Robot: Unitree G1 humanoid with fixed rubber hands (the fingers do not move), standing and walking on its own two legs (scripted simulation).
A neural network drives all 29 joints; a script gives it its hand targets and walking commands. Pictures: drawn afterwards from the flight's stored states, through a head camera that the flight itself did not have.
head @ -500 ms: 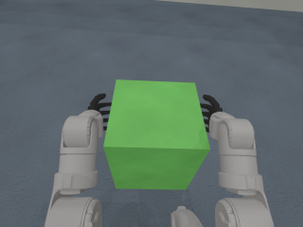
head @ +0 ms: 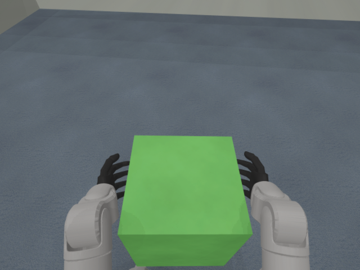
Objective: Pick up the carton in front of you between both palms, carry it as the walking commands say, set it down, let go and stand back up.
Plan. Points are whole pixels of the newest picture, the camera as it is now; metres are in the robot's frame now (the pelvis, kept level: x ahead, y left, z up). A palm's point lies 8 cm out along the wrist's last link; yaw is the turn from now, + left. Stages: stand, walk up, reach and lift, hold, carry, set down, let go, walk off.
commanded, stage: carry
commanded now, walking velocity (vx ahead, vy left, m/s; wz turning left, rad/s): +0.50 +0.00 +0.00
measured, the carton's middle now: (181, 204) +0.28 +0.01 -0.01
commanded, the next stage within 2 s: none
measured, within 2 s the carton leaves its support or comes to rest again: neither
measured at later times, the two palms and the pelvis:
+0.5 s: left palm (119, 90) +0.59 +0.19 +0.08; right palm (222, 92) +0.56 -0.10 +0.09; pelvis +0.31 +0.06 +0.00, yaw -3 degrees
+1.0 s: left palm (149, 46) +0.89 +0.14 +0.06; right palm (225, 46) +0.89 -0.16 +0.05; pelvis +0.63 -0.01 +0.00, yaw -1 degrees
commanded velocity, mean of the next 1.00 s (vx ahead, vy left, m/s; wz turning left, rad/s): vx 0.49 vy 0.00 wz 0.00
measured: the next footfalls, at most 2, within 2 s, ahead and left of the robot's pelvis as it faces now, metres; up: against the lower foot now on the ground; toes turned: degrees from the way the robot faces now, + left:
left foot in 0.22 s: +0.34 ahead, +0.14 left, +0.00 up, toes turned +9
right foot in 0.74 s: +0.67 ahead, -0.09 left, +0.00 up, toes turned -13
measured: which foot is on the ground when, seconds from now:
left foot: up 0.00-0.20, down 0.22-0.78, up 0.80-1.00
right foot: down 0.00-0.24, up 0.26-0.72, down 0.74-1.00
